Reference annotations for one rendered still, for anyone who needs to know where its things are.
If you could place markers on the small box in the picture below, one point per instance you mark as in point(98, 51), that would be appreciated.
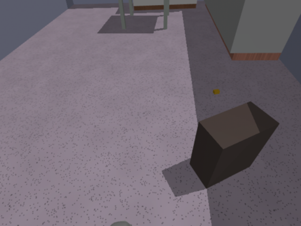
point(216, 91)

